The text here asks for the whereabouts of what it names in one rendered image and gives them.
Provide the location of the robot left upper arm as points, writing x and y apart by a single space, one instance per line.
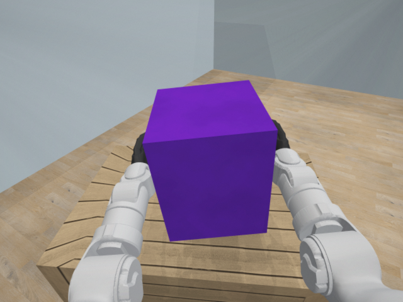
107 278

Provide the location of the robot right upper arm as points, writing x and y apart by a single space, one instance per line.
342 267

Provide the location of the carton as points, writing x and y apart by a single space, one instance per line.
211 153

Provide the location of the pedestal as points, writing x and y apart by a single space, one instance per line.
262 267

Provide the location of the robot left hand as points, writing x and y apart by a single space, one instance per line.
138 151

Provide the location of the right robot forearm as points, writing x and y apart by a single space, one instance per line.
308 202

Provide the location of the robot right hand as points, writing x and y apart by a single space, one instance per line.
282 141

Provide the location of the left robot forearm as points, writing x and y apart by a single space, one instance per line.
121 229

